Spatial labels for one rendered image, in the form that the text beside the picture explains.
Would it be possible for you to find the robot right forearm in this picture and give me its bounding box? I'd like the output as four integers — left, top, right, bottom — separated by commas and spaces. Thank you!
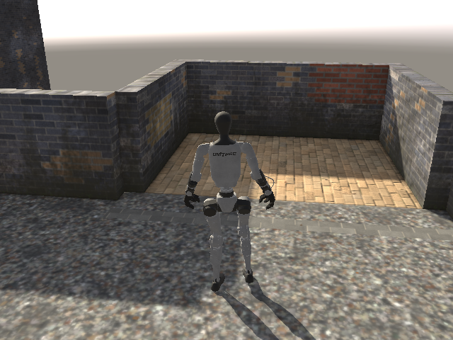
256, 169, 272, 196

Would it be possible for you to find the left robot hand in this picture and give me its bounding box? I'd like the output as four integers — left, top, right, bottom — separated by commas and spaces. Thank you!
184, 194, 200, 209

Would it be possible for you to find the robot left forearm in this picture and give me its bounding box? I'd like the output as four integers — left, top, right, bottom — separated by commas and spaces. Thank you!
185, 171, 197, 196

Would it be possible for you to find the robot left shin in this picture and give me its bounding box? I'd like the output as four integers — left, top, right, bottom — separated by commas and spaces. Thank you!
210, 234, 222, 282

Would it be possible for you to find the right robot upper arm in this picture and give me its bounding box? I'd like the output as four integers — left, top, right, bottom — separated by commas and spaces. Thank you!
239, 142, 262, 181

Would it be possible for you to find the left robot upper arm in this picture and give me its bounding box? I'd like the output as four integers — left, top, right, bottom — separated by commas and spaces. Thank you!
190, 143, 210, 182

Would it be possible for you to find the right robot hand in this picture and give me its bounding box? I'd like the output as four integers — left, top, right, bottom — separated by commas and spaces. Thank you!
259, 192, 275, 209

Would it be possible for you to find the robot left foot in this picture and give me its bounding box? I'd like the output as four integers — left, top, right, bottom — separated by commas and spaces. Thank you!
211, 273, 225, 292

